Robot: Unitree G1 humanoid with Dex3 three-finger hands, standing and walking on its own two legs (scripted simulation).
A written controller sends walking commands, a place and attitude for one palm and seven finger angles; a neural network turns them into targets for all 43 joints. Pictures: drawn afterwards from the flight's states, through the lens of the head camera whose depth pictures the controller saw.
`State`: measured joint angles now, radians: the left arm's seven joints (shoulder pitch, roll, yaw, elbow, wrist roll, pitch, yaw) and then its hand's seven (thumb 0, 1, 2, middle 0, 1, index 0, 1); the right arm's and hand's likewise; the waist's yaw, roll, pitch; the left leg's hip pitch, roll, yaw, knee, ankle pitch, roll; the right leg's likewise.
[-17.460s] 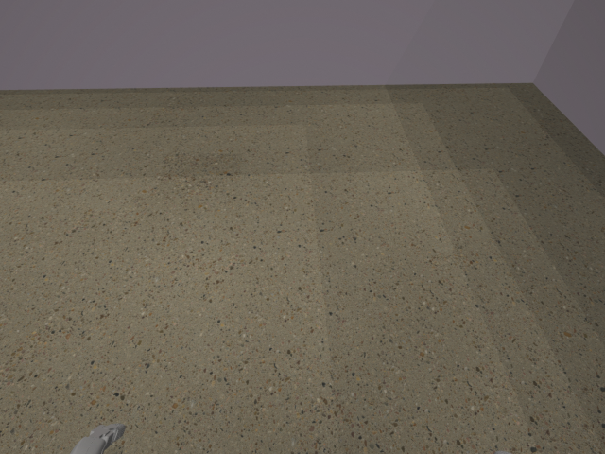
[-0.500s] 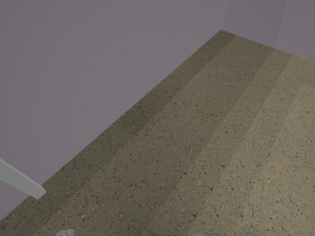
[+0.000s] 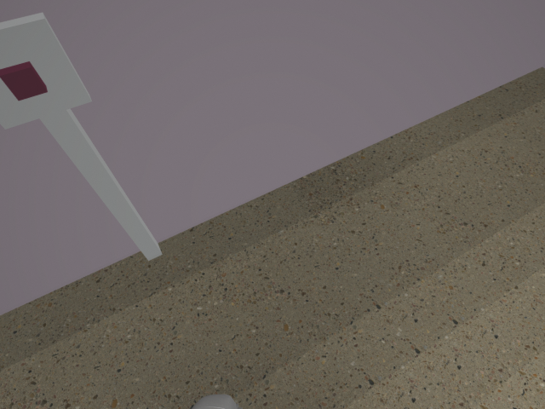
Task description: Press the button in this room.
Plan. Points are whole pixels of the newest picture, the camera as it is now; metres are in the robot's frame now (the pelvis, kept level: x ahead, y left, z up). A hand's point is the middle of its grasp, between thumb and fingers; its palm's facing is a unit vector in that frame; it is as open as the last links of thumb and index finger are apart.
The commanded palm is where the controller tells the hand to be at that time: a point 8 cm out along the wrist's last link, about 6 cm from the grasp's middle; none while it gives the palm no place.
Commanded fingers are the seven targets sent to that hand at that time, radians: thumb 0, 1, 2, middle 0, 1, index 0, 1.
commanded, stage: turn to face it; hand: left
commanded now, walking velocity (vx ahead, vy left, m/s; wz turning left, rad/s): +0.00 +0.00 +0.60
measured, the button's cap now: (23, 80) +0.66 +0.55 +0.09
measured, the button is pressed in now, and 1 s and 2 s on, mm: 0 0 0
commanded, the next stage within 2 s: take the last steps up to it in 0.84 s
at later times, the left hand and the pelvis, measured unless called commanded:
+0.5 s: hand out of the picture +0.08 +0.24 -0.15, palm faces +0.26 -0.92 -0.30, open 7.4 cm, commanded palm none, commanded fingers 0.00 0.90 0.90 -0.20 -0.30 -0.20 -0.30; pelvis +0.00 +0.00 -0.01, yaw +17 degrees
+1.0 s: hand out of the picture -0.13 +0.17 -0.18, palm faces +0.55 -0.80 -0.25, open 7.4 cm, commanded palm none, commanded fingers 0.00 0.90 0.90 -0.20 -0.30 -0.20 -0.30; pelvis -0.03 -0.01 -0.01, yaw +31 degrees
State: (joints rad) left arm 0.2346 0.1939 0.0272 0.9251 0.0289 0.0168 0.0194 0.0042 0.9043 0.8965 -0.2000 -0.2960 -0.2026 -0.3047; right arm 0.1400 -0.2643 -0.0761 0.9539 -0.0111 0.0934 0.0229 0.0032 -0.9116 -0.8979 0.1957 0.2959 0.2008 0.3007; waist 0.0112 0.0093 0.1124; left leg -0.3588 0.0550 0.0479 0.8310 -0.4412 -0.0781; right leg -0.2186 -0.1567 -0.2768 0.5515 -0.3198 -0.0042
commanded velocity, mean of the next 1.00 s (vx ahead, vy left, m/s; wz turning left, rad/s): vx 0.02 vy -0.01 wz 0.42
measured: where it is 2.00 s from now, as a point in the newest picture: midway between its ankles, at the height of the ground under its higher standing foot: (265, 399)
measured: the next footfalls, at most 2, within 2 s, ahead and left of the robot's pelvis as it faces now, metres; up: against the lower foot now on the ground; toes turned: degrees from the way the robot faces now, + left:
left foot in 0.08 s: +0.01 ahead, +0.14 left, +0.00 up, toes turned +9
right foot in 0.52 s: +0.08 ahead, -0.10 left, +0.00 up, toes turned +15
